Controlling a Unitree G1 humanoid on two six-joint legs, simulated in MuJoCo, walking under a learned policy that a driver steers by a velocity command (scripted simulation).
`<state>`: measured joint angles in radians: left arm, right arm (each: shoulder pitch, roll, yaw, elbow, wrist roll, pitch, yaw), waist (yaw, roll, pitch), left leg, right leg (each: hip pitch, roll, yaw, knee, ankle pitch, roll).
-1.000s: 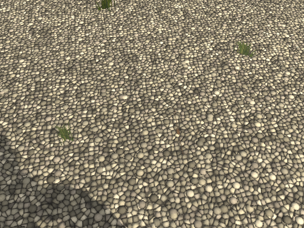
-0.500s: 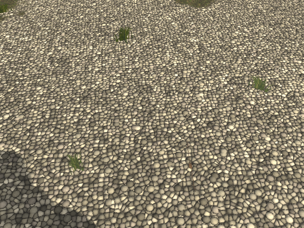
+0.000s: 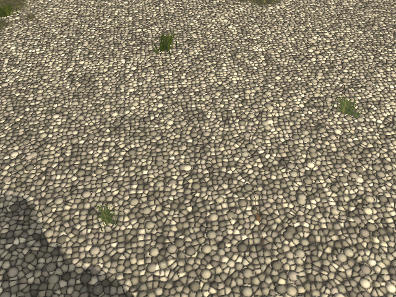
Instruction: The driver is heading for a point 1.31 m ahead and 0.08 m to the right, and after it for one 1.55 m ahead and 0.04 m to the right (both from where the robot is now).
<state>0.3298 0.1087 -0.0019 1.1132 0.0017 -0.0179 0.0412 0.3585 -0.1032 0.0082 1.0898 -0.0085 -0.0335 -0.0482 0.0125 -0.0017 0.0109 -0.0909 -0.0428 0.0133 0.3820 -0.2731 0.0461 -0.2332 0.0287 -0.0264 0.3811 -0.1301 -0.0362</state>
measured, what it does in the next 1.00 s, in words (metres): walks ahead: right foot, then left foot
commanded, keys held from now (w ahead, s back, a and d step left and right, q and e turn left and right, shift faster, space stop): w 0.90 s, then no key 0.10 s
